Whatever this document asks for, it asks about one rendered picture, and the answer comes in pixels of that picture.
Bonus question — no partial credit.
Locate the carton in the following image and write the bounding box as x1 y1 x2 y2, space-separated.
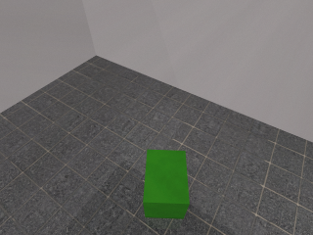
143 149 190 219

